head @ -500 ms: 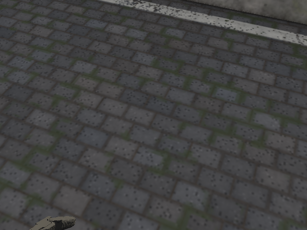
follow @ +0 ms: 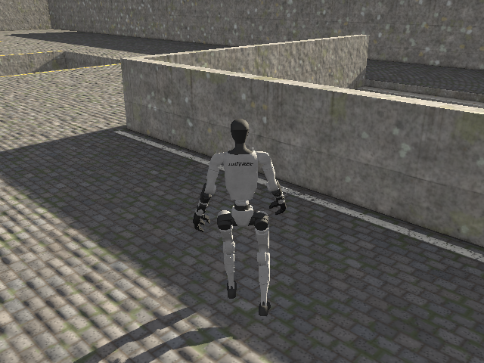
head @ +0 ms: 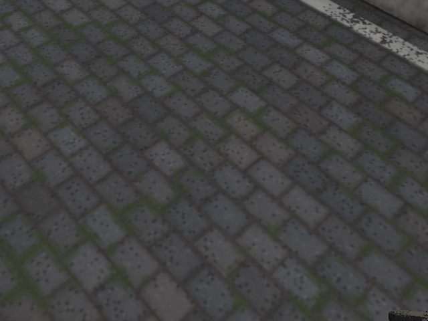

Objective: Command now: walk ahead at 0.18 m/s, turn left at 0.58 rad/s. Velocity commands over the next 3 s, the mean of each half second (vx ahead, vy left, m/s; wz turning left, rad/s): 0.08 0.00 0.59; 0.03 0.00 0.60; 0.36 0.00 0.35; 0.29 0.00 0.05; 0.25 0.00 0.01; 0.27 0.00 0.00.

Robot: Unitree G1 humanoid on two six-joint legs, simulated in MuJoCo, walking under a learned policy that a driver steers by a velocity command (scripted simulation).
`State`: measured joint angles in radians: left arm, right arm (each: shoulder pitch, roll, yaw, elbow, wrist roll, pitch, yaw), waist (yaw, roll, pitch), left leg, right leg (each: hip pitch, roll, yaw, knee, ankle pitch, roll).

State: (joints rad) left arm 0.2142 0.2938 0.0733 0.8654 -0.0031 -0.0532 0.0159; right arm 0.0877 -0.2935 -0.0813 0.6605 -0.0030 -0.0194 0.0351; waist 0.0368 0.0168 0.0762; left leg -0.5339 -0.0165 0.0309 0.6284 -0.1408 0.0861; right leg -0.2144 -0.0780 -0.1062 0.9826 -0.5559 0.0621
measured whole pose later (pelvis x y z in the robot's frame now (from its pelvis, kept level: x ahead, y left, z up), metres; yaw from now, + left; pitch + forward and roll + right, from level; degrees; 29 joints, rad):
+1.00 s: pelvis +0.09 +0.01 +0.02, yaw +36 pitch +2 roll -1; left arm 0.15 0.33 0.09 0.73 0.00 0.00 0.01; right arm 0.22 -0.29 -0.08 0.59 0.01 0.02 0.01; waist 0.00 -0.05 0.03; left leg -0.30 -0.03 -0.04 0.52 -0.27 0.06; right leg -0.49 -0.06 0.00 1.05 -0.46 0.04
